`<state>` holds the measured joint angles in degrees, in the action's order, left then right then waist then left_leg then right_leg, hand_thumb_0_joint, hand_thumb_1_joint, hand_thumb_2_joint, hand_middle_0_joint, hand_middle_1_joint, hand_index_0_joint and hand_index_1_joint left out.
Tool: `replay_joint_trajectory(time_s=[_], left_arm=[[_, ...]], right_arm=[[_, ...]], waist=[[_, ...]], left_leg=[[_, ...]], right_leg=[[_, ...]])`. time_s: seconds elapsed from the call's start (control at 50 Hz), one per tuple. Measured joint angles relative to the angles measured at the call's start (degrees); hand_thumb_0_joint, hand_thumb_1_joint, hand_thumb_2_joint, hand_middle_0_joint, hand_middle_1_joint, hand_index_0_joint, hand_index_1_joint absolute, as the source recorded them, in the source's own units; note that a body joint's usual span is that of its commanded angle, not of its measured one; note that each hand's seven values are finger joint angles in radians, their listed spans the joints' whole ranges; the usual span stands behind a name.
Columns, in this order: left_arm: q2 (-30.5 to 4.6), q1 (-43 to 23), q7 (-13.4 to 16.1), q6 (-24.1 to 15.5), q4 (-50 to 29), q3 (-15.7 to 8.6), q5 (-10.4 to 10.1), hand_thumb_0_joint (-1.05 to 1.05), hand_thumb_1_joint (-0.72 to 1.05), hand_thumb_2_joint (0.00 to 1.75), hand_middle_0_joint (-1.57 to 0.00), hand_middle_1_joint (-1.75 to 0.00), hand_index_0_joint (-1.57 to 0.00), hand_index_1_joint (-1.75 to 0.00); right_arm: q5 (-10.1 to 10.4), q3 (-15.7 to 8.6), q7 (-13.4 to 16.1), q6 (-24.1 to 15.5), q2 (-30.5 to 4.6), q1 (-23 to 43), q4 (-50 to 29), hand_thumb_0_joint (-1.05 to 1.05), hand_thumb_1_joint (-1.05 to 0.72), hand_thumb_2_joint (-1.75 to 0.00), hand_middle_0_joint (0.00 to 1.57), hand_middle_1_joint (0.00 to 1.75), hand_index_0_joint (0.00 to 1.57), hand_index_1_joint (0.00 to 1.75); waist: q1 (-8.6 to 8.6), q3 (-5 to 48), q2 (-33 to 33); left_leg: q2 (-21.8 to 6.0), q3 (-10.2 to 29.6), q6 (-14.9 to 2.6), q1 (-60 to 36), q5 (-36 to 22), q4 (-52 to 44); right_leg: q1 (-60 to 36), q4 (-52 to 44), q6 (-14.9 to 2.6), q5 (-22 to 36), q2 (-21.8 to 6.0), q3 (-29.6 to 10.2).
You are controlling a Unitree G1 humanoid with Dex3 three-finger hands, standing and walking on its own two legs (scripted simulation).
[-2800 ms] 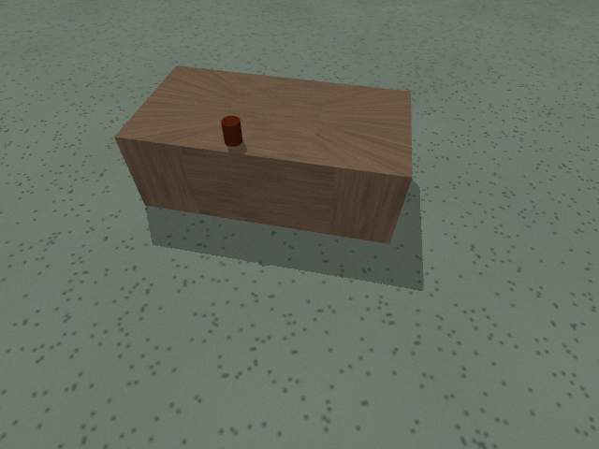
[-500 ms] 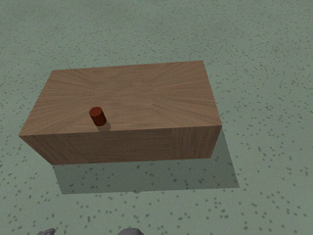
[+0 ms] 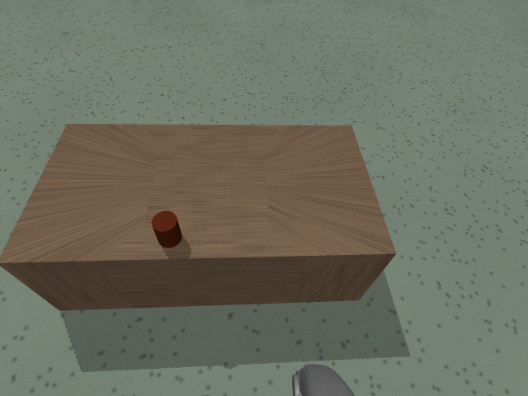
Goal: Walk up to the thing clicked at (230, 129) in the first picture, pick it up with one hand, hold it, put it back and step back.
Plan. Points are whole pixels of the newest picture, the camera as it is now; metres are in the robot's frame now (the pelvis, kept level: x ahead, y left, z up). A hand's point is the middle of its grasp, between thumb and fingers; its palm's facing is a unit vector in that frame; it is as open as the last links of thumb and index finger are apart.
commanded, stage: walk up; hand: left
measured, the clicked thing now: (167, 229) +0.59 +0.25 -0.33
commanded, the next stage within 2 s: stand in 1.86 s
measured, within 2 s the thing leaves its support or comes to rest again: neither
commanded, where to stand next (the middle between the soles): +0.20 +0.04 m, yaw -1 degrees
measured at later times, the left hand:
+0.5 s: hand (65, 379) +0.18 +0.31 -0.12, palm faces -0.03 -0.88 -0.47, open 7.4 cm
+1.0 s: hand (73, 382) +0.18 +0.31 -0.16, palm faces -0.03 -0.93 -0.36, open 7.4 cm
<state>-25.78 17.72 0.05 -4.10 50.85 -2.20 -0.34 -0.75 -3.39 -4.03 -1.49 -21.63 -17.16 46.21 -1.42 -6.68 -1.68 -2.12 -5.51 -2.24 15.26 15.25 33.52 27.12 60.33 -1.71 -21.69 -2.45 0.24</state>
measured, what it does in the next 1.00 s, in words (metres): walks ahead: right foot, then left foot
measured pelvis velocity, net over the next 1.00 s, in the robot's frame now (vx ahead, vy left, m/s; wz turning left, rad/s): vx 0.12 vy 0.05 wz -0.01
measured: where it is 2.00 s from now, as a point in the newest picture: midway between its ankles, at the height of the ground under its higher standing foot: outside the picture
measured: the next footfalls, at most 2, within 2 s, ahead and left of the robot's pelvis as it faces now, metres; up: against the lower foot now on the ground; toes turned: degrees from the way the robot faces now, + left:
right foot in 0.20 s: +0.15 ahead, -0.09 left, +0.00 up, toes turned -2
left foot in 0.56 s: +0.21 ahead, +0.20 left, +0.00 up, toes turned +0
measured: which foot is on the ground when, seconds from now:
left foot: down 0.00-0.22, up 0.24-0.54, down 0.56-1.00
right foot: up 0.00-0.18, down 0.20-1.00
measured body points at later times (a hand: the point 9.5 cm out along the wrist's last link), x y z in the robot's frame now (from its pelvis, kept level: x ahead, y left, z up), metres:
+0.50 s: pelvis +0.11 +0.03 +0.00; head +0.13 +0.00 +0.44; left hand +0.18 +0.36 -0.09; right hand +0.19 -0.28 -0.14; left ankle +0.16 +0.21 -0.70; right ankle +0.15 -0.09 -0.73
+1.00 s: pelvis +0.12 +0.05 +0.00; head +0.14 +0.05 +0.44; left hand +0.18 +0.36 -0.13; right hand +0.22 -0.26 -0.13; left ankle +0.17 +0.20 -0.73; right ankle +0.11 -0.08 -0.73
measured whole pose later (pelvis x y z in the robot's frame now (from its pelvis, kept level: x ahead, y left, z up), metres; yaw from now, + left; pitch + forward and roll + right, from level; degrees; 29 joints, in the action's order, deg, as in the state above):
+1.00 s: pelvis +0.12 +0.05 +0.00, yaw -1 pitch -3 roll +0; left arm -21.1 9.0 -0.9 0.6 60.3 -0.9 0.7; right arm 0.0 -0.4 0.4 -1.3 -22.2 -6.5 57.7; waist 0.9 -5.4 0.6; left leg -3.4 0.8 2.5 17.9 14.0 34.5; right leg 13.1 35.6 1.3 -19.9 -2.1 0.8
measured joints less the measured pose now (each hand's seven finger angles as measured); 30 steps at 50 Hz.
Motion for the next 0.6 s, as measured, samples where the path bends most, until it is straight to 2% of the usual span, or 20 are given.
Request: replay_joint_trajectory(time_s=[0.06,0.14,0.2,0.22,0.24,0.3,0.36,0.42,0.46,0.5,0.54,0.56,0.58,0.6], left_arm=[[0.73,0.49,-0.41,0.2,0.11,0.06,0.46,0.0,0.9,0.89,-0.2,-0.3,-0.2,-0.3],[1.87,0.95,-0.36,0.27,0.65,-0.02,0.91,0.0,0.9,0.89,-0.2,-0.3,-0.2,-0.3],[2.08,1.51,0.22,-0.7,0.09,-0.26,1.13,0.0,0.9,0.89,-0.2,-0.3,-0.2,-0.3],[2.43,1.21,0.59,-1.06,0.0,-0.48,1.29,0.0,0.9,0.89,-0.2,-0.3,-0.2,-0.3],[2.73,0.86,0.93,-1.29,-0.33,-0.59,1.45,0.0,0.9,0.89,-0.2,-0.3,-0.2,-0.3],[2.99,-0.03,1.38,-1.12,-1.65,-0.02,1.21,0.0,0.9,0.89,-0.2,-0.3,-0.2,-0.3],[3.81,-0.62,1.51,-1.01,-2.54,0.54,1.09,0.0,0.9,0.89,-0.2,-0.3,-0.2,-0.3],[4.19,-0.88,1.23,-0.98,-2.99,1.01,1.39,0.0,0.9,0.89,-0.21,-0.3,-0.2,-0.3],[4.21,-1.25,0.95,-0.56,-2.95,1.04,1.79,0.0,0.9,0.89,-0.21,-0.3,-0.2,-0.3],[3.96,-1.98,0.6,0.14,-2.8,0.96,2.13,0.0,0.9,0.89,-0.21,-0.3,-0.2,-0.3],[3.44,-2.97,0.26,1.1,-2.65,0.96,2.05,0.0,0.9,0.89,-0.21,-0.3,-0.2,-0.3],[3.19,-3.47,0.13,1.69,-2.57,0.96,1.89,0.0,0.9,0.89,-0.21,-0.3,-0.2,-0.3],[2.67,-4.31,0.12,2.35,-2.17,0.8,1.66,0.0,0.9,0.89,-0.21,-0.3,-0.2,-0.3],[2.3,-5.17,0.21,3.15,-1.59,0.54,1.38,0.0,0.9,0.89,-0.2,-0.3,-0.2,-0.3]], right_arm=[[-0.34,0.05,0.04,0.12,-0.59,-1.61,-0.15,0.01,-0.9,-0.9,0.2,0.3,0.21,0.3],[-0.86,-0.28,-0.11,0.87,-1.75,-3.12,-0.67,0.01,-0.9,-0.9,0.2,0.3,0.21,0.3],[-0.65,-0.23,0.04,1.94,-2.35,-3.78,-0.8,0.01,-0.9,-0.9,0.2,0.3,0.21,0.3],[-0.34,-0.26,0.28,2.24,-2.56,-3.56,-0.48,0.01,-0.9,-0.9,0.2,0.3,0.21,0.3],[-0.07,-0.24,0.61,2.64,-2.45,-2.99,0.04,0.01,-0.9,-0.9,0.2,0.3,0.21,0.3],[-0.11,0.46,1.35,3.95,-1.63,-1.23,0.65,0.01,-0.9,-0.9,0.2,0.3,0.2,0.3],[0.25,0.59,1.47,3.76,-1.98,0.66,0.85,0.01,-0.9,-0.9,0.2,0.3,0.2,0.3],[0.65,0.29,1.77,3.07,-2.71,2.12,0.99,0.01,-0.9,-0.9,0.2,0.3,0.21,0.3],[0.97,0.2,2.04,2.66,-2.96,2.86,1.7,0.01,-0.9,-0.9,0.2,0.3,0.2,0.3],[1.08,0.29,2.27,2.24,-2.99,3.27,2.81,0.01,-0.9,-0.9,0.2,0.3,0.2,0.3],[1.0,0.45,2.61,1.73,-2.89,3.44,4.1,0.01,-0.9,-0.9,0.2,0.3,0.2,0.3],[0.87,0.49,2.85,1.39,-2.9,3.43,4.68,0.01,-0.9,-0.9,0.2,0.3,0.2,0.3],[0.62,0.43,3.28,1.05,-2.24,3.91,5.61,0.01,-0.9,-0.9,0.2,0.3,0.2,0.3],[0.28,0.61,3.61,0.76,-1.44,4.36,6.31,0.01,-0.91,-0.9,0.2,0.3,0.2,0.3]], waist=[[-0.12,0.06,0.56],[-0.93,0.35,2.51],[-0.81,0.85,4.05],[-0.41,0.54,5.45],[0.01,0.23,6.54],[1.52,0.23,6.67],[2.3,0.13,7.08],[2.86,0.14,7.19],[3.07,0.3,6.74],[3.11,0.65,5.98],[3.16,0.95,4.82],[3.1,1.13,4.27],[3.06,0.75,2.44],[3.29,0.3,0.44]], left_leg=[[1.25,-1.25,-0.8,-2.54,0.74,-2.01],[2.14,-2.06,-1.01,-4.57,3.3,-1.64],[1.97,-2.28,-0.37,-4.43,7.38,2.7],[0.95,-1.84,-0.32,-3.87,9.12,5.76],[0.58,-0.35,-0.28,-2.58,10.14,10.01],[2.81,3.87,0.29,3.16,15.35,23.46],[2.77,7.17,0.87,7.98,13.79,28.79],[1.52,9.98,1.75,10.48,10.24,26.9],[0.33,10.38,2.36,9.98,8.56,21.13],[-0.84,9.45,3.0,8.52,6.64,14.45],[-1.16,7.84,3.31,6.09,2.36,8.1],[-0.97,7.07,3.32,4.55,0.23,5.07],[0.07,6.3,3.9,3.92,0.51,4.7],[1.06,5.32,4.09,3.66,1.03,5.23]], right_leg=[[0.54,-7.79,1.0,0.77,-1.13,1.52],[-1.15,-16.42,0.98,2.63,-1.01,3.14],[-5.32,-24.14,0.4,8.92,0.42,3.95],[-6.12,-24.43,-0.18,10.55,1.45,4.34],[-6.37,-23.43,-0.55,9.54,2.13,4.75],[-7.09,-22.35,-1.08,7.11,1.54,4.38],[-9.09,-24.95,-0.54,7.6,0.71,4.13],[-10.26,-26.53,0.29,7.91,-0.04,3.66],[-10.54,-26.48,0.88,7.5,-0.65,3.36],[-10.25,-25.18,1.46,6.41,-1.29,3.38],[-9.31,-22.18,2.15,4.43,-2.07,3.36],[-8.58,-20.07,2.6,3.15,-2.45,3.31],[-7.85,-17.73,2.97,1.82,-3.64,2.62],[-7.25,-15.95,2.4,0.91,-4.62,1.47]])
